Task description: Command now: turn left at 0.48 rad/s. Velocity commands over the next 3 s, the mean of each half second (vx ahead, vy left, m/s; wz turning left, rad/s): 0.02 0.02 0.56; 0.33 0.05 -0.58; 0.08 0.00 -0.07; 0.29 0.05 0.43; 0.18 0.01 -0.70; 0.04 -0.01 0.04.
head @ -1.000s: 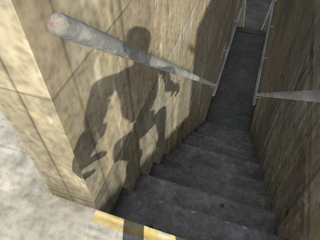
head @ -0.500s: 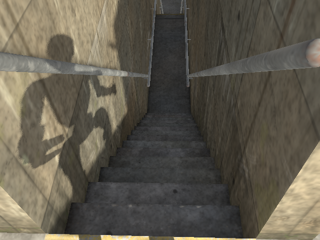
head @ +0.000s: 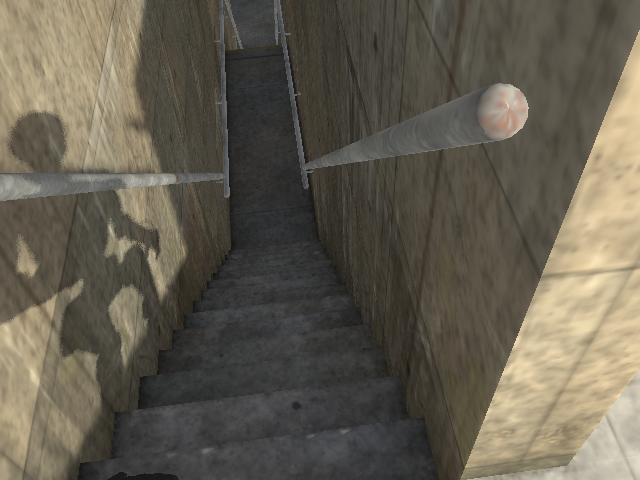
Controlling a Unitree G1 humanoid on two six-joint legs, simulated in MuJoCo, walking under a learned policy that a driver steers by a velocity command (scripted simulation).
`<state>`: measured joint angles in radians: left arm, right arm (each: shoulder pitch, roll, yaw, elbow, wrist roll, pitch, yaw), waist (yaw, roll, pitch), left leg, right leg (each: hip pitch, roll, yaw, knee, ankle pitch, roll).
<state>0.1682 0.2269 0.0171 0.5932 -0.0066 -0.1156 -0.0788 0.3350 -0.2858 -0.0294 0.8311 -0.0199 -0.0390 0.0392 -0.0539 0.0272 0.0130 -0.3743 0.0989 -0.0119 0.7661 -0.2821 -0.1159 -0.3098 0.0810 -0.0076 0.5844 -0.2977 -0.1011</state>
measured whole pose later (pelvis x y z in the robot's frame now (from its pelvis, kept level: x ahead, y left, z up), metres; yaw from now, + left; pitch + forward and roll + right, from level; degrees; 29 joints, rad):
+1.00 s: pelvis +0.15 +0.16 +0.01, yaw -1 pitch +5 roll -1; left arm 0.22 0.22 0.03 0.85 0.03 -0.08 -0.09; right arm 0.40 -0.24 -0.03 0.91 -0.10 -0.13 -0.03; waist -0.02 -0.02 -0.08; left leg 0.04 0.03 0.39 0.26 -0.37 0.00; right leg -0.77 -0.08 0.02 0.89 -0.05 0.03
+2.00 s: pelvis +0.30 +0.25 -0.07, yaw +13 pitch +4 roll -5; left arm 0.51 0.26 0.03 0.83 0.02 -0.12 -0.02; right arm 0.02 -0.35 -0.04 0.59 -0.03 0.02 0.03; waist 0.17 0.02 -0.03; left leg -0.86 -0.06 -0.18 1.66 -0.67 -0.05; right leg -0.51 0.09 0.00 1.05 -0.61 -0.04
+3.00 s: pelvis +0.25 +0.24 -0.01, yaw -6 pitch +5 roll +0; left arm 0.21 0.21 0.02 0.65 0.03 -0.07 0.02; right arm 0.28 -0.24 -0.02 0.79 -0.07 -0.03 0.00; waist -0.01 0.00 -0.07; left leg -0.67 0.07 0.00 1.35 -0.42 -0.15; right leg -0.42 -0.06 -0.25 0.63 -0.31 -0.08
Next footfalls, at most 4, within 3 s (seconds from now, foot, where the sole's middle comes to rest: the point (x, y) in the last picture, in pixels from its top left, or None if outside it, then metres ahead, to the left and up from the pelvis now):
0.32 left None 0.04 0.23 -0.77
1.10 right None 0.29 0.03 -0.77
1.64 left None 0.26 0.31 -0.77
1.92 right None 0.34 0.12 -0.77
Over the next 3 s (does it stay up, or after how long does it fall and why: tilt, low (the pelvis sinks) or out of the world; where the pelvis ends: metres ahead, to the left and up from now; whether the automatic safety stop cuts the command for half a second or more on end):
stays up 0.25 0.24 -0.01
